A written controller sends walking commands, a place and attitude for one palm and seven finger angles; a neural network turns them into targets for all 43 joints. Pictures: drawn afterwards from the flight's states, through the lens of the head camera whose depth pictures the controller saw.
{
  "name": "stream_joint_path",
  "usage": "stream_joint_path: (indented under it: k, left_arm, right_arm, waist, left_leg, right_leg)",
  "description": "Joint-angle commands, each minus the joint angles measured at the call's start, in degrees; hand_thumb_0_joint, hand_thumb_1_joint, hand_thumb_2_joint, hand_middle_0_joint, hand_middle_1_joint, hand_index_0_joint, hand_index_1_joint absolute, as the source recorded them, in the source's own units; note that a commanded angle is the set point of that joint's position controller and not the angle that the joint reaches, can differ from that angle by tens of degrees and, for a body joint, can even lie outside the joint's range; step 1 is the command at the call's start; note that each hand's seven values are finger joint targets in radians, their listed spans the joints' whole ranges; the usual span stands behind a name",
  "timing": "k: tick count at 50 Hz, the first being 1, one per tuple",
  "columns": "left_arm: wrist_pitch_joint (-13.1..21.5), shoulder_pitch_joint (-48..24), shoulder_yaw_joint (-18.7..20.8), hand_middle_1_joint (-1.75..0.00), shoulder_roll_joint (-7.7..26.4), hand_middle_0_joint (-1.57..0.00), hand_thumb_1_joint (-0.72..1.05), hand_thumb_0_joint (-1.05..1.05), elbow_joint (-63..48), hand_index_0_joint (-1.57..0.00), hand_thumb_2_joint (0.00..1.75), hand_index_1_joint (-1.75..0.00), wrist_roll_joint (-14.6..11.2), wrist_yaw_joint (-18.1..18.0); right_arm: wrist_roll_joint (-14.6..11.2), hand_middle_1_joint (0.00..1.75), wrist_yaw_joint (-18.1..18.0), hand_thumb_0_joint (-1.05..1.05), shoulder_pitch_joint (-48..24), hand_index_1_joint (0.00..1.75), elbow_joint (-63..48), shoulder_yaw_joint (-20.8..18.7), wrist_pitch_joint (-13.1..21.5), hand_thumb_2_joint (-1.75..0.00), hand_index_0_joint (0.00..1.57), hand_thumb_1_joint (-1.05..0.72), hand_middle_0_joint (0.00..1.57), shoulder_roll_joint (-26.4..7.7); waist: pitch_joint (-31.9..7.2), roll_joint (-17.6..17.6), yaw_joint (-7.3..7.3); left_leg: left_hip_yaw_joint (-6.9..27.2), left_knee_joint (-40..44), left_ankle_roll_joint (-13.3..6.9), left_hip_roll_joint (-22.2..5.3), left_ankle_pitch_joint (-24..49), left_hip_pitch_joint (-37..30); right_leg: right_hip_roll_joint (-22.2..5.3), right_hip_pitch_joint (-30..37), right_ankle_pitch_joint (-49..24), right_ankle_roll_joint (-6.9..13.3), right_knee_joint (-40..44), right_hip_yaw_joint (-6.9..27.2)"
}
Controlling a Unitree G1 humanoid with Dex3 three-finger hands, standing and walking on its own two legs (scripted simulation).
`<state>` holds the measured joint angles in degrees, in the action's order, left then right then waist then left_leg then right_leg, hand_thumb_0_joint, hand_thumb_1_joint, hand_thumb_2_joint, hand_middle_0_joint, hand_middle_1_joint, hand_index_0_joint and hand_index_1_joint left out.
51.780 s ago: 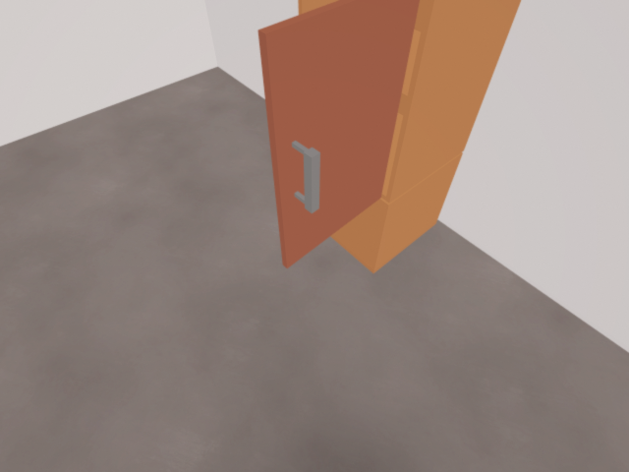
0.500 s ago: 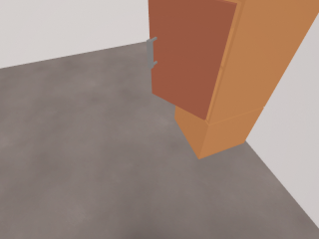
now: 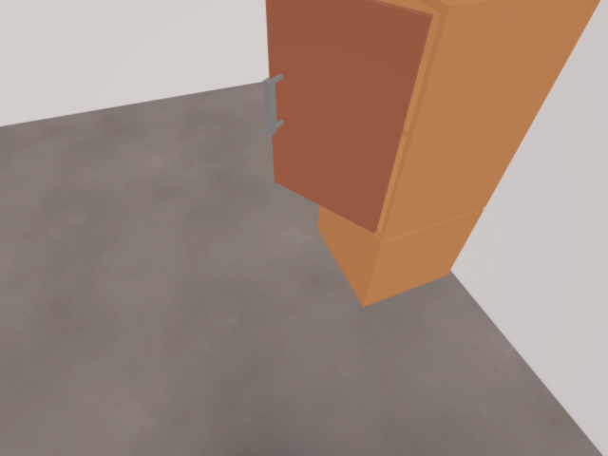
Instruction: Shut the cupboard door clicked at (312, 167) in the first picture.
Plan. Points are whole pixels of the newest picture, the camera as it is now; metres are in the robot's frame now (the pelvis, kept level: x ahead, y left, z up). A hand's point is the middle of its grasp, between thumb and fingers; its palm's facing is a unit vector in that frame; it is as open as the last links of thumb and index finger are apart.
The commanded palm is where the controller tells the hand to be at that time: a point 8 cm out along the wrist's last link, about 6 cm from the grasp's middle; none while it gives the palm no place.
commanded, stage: look to check the result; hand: left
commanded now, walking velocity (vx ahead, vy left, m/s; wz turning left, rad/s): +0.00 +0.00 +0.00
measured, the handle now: (275, 104) +0.95 +0.12 -0.04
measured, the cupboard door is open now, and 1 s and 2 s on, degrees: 31 31 31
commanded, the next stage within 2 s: walk to a spot facing it in 0.54 s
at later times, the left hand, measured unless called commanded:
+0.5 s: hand out of the picture +0.01 +0.16 -0.18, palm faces +0.02 -0.98 -0.19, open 7.4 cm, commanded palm none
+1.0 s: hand out of the picture +0.03 +0.18 -0.21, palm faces +0.18 -0.96 -0.21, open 7.4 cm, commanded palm none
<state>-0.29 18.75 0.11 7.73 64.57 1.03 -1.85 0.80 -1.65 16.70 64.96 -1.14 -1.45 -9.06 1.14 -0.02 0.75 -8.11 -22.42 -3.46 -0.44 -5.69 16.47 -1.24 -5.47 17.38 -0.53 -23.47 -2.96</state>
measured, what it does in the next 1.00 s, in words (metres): stands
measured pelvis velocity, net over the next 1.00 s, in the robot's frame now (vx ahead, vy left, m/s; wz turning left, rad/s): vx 0.05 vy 0.00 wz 0.16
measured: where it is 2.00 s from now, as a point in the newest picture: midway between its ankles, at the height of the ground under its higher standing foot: outside the picture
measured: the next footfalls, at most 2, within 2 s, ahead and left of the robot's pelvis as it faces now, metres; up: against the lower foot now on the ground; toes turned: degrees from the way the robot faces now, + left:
right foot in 1.48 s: +0.13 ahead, -0.14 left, +0.00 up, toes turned +26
left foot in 1.88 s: +0.03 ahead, +0.08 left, +0.00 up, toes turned +46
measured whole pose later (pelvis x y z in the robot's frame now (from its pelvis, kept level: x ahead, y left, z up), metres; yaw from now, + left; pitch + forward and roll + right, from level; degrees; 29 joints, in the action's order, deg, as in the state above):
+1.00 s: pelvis +0.05 +0.00 -0.03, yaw +9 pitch -1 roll +0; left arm -1.7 16.3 3.4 10.4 58.8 1.8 -2.5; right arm 1.0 -0.6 14.1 59.6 -2.4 -4.0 -9.5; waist 5.8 -2.0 0.9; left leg -5.6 -44.1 -0.4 -0.6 -22.3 22.2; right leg -4.0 -4.0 29.4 -0.6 -35.3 -11.2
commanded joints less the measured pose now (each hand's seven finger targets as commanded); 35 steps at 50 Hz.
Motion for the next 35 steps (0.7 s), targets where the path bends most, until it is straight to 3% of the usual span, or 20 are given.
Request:
stream_joint_path:
  k: [1,31,35]
  left_arm:
    - [0.76,5.79,1.09,-0.30,6.86,-0.20,0.90,0.00,-0.32,-0.20,0.90,-0.30,-0.06,-0.41]
    - [1.09,4.78,1.02,-0.30,6.92,-0.20,0.90,0.00,-0.02,-0.20,0.90,-0.30,-0.12,-0.80]
    - [0.62,4.76,1.13,-0.30,6.23,-0.20,0.90,0.00,-0.24,-0.20,0.90,-0.30,-0.25,-0.98]
  right_arm:
    - [-0.17,0.30,-0.30,0.00,2.84,0.30,-1.73,-0.90,1.17,-0.90,0.20,-0.90,0.20,-6.44]
    - [-0.35,0.30,-0.66,0.00,0.22,0.30,-1.29,-0.26,1.64,-0.90,0.20,-0.90,0.20,-6.48]
    - [-0.11,0.30,-0.55,0.00,0.55,0.30,-1.45,-0.02,1.20,-0.90,0.20,-0.90,0.20,-5.21]
  waist:
    - [2.84,-0.26,-0.27]
    - [1.77,-1.01,-0.49]
    - [2.33,-0.18,-0.37]
  left_leg:
    - [9.18,4.33,1.40,-6.29,-6.25,-7.46]
    - [7.96,0.64,1.17,-6.80,7.66,-10.57]
    - [8.06,-0.88,1.49,-6.12,8.85,-8.46]
  right_leg:
    - [-4.13,-9.46,-1.21,3.18,6.96,4.53]
    - [-5.08,-4.58,-13.36,2.40,7.39,4.19]
    - [-5.60,-3.60,-14.18,2.18,5.33,3.16]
